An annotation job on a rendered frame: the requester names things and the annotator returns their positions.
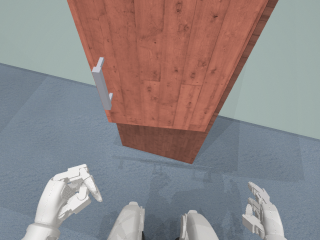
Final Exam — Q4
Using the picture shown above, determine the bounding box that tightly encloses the left robot shin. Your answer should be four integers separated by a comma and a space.
129, 201, 142, 240

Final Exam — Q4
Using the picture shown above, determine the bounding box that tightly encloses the robot left hand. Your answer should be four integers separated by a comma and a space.
34, 164, 103, 229

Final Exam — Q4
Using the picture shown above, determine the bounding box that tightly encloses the robot left forearm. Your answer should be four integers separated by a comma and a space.
21, 223, 61, 240

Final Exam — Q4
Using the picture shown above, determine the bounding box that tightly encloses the handle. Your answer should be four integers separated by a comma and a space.
92, 57, 113, 110

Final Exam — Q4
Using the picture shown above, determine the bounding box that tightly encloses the cupboard door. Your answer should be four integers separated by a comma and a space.
67, 0, 269, 132

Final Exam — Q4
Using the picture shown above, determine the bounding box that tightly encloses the left robot thigh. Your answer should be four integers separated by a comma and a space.
107, 204, 145, 240

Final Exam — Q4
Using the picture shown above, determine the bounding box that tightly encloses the robot right hand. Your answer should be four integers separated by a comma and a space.
242, 181, 285, 239

